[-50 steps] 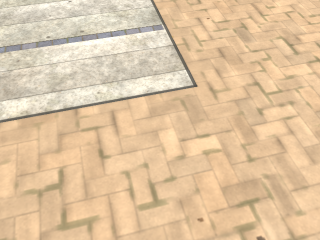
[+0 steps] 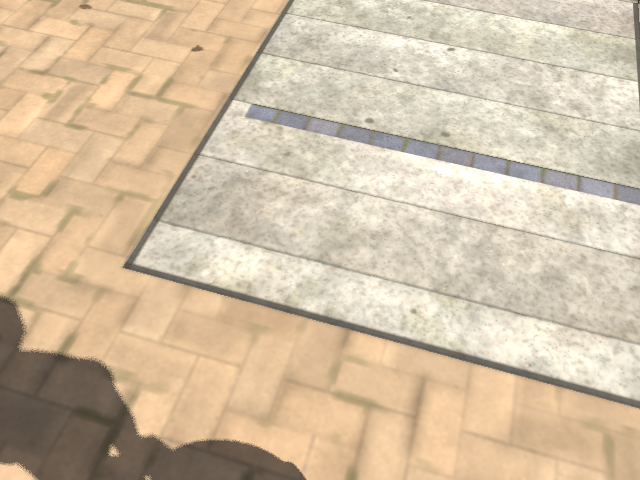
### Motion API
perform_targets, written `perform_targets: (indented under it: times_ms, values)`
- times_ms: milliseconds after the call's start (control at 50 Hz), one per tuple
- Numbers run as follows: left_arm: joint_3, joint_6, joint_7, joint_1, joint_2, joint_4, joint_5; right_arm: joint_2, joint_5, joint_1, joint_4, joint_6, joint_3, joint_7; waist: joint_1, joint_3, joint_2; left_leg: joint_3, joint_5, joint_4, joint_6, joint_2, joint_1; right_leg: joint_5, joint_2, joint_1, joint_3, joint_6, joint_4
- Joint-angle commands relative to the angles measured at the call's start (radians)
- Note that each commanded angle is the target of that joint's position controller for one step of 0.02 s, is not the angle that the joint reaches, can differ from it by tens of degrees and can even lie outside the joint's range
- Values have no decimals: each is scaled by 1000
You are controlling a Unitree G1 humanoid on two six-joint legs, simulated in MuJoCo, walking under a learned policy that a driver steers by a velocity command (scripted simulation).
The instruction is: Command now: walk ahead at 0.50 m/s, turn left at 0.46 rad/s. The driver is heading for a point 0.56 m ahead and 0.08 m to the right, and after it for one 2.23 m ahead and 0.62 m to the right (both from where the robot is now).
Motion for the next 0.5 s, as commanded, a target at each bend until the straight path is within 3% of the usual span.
perform_targets:
  times_ms: [20,100,200,240,280,300,320,340,360,380,400,420,460,500]
  values:
    - [10,12,-5,-8,61,-53,-1,-122,1,63,-46,-22,-19,-2,3,-17,66,-236,363,-140,79,267,56,123,15,-82,-36,12,-100]
    - [0,9,-14,-112,57,-88,-6,-107,-1,145,-24,-27,-6,-7,-37,-12,89,-216,449,-128,30,266,157,238,38,-110,-46,-10,-240]
    - [-16,-6,-24,-251,54,-143,-16,-113,-17,206,-2,-29,4,-21,-76,28,98,-215,536,-101,37,295,262,226,85,-99,-82,-51,-400]
    - [-17,-16,-24,-241,64,-153,-20,-129,-23,193,3,-30,4,-28,-53,35,107,-214,622,-76,36,317,282,179,105,-35,-83,-84,-458]
    - [-6,-23,-11,-110,88,-116,-25,-149,-26,147,0,-36,3,-31,14,-15,122,-187,875,31,9,312,262,101,162,167,-98,-123,-503]
    - [5,-29,2,16,111,-77,-28,-159,-30,136,4,-36,1,-27,66,-79,115,-172,964,170,-1,294,262,76,194,301,-106,-144,-533]
    - [16,-38,15,174,130,-32,-19,-158,-24,116,1,-38,2,-23,144,-163,87,-142,869,362,-12,261,168,128,155,519,-73,-172,-582]
    - [34,-41,31,340,207,-9,6,-108,-16,127,-32,-43,16,-18,186,-298,-26,-103,501,658,-22,195,-16,39,-74,764,178,-221,-571]
    - [53,-35,18,329,272,4,15,-35,22,277,-19,-36,23,-13,94,-362,-256,-49,-330,985,-64,-1,-348,42,-302,944,661,-376,-688]
    - [37,-25,4,246,184,-4,-25,-120,-18,207,-13,-31,12,-18,75,-245,-74,-124,-277,1033,-45,70,-431,-76,-251,818,681,-348,-759]
    - [21,-26,0,150,121,-18,-34,-116,-21,110,-35,-31,10,-11,51,-108,-10,-114,-183,988,-48,115,-443,-71,-215,668,502,-322,-783]
    - [11,-32,-4,119,85,-14,-26,-95,-23,64,-46,-31,16,-5,39,-54,33,-100,-139,939,-51,147,-425,26,-166,575,395,-297,-813]
    - [-2,-45,1,132,59,17,-28,-70,-38,66,-48,-12,22,9,1,-36,-13,-76,-111,862,-69,189,-363,150,-91,481,248,-252,-853]
    - [-1,-62,-1,183,70,48,-34,-51,-43,66,-47,1,26,19,-6,-45,-31,-48,-93,824,-84,200,-359,251,-73,470,191,-254,-873]
Velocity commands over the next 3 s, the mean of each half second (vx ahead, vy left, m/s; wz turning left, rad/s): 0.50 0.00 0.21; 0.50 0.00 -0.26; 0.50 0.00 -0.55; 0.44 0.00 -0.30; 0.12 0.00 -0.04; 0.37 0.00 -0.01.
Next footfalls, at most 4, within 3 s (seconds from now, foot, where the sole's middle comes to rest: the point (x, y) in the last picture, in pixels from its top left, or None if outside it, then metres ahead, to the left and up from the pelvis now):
0.32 right None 0.37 -0.11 -0.78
0.86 left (270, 404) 0.63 0.09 -0.78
1.42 right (382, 318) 0.84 -0.17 -0.78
1.96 left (377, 209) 1.19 -0.19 -0.78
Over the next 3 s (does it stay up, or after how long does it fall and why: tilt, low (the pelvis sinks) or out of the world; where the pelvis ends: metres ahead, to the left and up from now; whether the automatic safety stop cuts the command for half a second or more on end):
stays up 1.22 -0.32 0.00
